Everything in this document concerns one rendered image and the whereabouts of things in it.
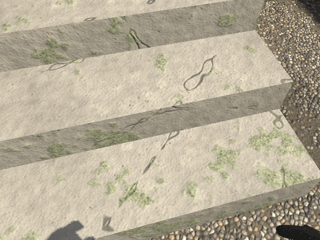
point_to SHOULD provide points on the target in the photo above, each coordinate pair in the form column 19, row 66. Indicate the right robot hand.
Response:
column 296, row 232

